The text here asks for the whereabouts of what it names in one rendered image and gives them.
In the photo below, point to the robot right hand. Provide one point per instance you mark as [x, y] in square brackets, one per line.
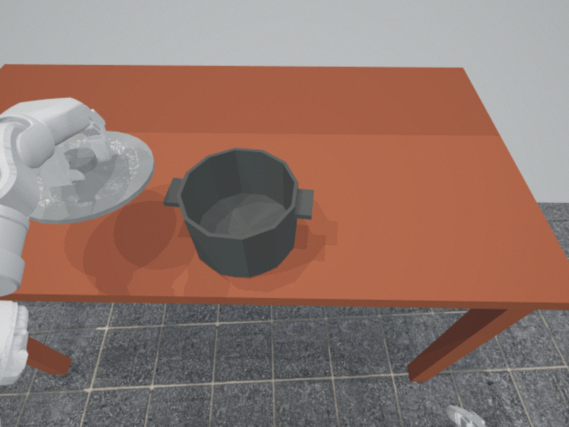
[464, 418]

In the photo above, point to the table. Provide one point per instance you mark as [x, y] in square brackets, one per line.
[417, 200]

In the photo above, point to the knob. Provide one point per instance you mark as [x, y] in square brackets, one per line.
[82, 159]

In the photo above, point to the robot left hand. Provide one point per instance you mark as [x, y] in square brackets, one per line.
[64, 118]

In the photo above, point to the lid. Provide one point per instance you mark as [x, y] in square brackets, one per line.
[109, 186]

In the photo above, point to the left robot forearm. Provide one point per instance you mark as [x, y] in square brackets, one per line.
[25, 144]

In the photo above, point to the left robot upper arm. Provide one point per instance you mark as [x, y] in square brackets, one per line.
[13, 341]

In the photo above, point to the pot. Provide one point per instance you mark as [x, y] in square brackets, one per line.
[241, 208]

